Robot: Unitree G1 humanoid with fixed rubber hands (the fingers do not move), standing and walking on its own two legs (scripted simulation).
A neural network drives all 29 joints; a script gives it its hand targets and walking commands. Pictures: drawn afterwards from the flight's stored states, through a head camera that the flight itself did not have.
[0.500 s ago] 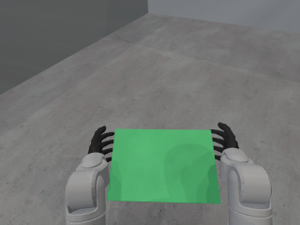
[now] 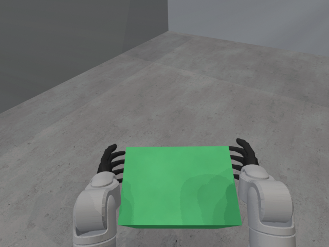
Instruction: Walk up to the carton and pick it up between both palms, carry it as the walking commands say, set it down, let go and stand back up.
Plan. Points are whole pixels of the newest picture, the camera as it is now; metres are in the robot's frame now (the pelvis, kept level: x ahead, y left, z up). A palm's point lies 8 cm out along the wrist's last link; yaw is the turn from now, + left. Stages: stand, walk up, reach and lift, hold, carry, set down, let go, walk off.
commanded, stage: carry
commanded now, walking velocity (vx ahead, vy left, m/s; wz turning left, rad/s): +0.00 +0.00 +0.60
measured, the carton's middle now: (176, 192) +0.28 +0.00 +0.02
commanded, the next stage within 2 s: none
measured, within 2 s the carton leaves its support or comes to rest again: neither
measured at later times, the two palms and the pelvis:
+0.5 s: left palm (68, 213) +0.20 +0.22 +0.10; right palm (210, 177) +0.27 -0.07 +0.10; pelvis -0.02 +0.01 -0.01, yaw +13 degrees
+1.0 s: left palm out of the picture +0.12 +0.27 +0.10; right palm (176, 186) +0.26 +0.00 +0.09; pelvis -0.05 +0.02 +0.00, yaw +26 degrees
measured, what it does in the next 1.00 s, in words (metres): lifts its right foot, turning left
